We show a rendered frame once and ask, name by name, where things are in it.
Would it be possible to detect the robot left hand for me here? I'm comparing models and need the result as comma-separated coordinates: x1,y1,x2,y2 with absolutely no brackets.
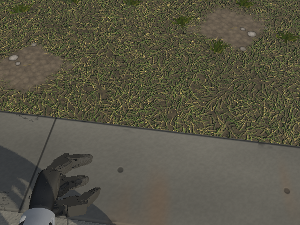
29,153,101,218

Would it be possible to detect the robot left forearm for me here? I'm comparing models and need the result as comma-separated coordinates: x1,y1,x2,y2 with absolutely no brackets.
19,208,55,225

